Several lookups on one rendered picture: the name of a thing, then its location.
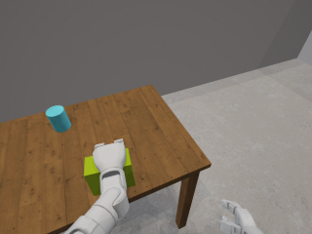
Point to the left robot hand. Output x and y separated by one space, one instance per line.
109 156

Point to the sponge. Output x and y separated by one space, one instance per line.
92 174

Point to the robot left forearm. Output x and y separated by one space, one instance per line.
111 205

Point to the table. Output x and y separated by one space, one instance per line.
42 185

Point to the right robot hand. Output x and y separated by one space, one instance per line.
242 218

